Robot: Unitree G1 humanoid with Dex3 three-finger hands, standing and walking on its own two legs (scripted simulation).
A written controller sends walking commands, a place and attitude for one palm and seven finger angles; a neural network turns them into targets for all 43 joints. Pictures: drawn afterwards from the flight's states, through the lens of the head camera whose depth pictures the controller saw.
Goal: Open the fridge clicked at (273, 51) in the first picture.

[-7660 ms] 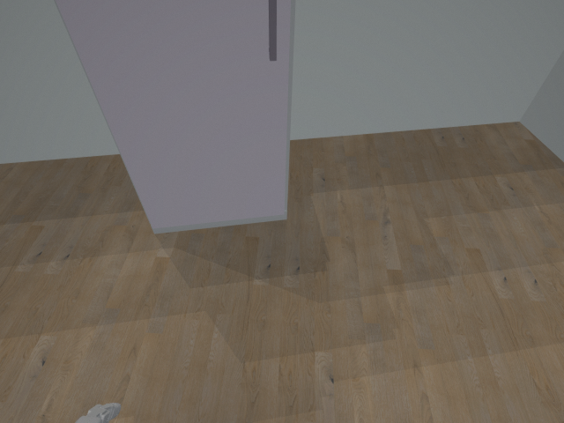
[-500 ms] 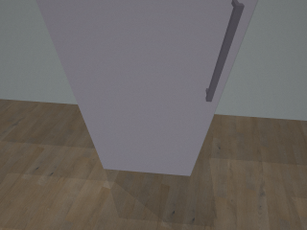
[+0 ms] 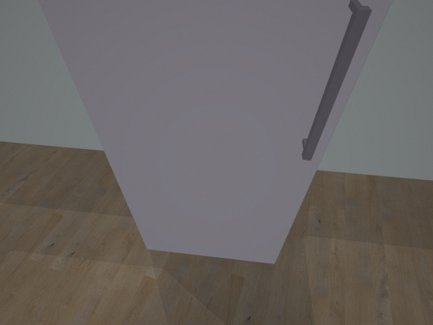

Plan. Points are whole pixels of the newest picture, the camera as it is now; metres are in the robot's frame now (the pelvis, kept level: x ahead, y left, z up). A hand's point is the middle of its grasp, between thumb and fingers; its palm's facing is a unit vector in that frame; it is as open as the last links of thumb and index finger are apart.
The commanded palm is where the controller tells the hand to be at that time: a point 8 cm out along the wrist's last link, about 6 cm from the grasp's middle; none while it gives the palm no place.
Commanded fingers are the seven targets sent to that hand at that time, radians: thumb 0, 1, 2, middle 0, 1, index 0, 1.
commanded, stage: come to a stop and stand still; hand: right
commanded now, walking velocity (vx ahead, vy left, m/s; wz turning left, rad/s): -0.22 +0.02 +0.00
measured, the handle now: (326, 94) +0.48 -0.17 +0.21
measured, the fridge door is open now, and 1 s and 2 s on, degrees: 0 0 0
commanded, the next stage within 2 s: none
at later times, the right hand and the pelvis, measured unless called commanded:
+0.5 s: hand out of the picture +0.07 -0.20 -0.16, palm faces +0.08 +0.96 -0.29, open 7.3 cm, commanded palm none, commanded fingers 0.00 -0.90 -0.90 0.20 0.30 0.20 0.30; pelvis +0.01 +0.00 +0.00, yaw -3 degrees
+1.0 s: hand out of the picture -0.02 -0.22 -0.15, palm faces +0.05 +0.96 -0.27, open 7.4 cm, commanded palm none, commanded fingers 0.00 -0.90 -0.90 0.20 0.30 0.20 0.30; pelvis -0.04 +0.00 +0.01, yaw -3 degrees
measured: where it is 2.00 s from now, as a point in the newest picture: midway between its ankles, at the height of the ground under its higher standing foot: outside the picture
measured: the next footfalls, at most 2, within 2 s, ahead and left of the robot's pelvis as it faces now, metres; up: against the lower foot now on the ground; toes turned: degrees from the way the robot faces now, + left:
left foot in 0.38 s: +0.09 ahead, +0.11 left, +0.00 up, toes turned -3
right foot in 0.56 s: +0.04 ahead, -0.09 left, +0.00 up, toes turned -7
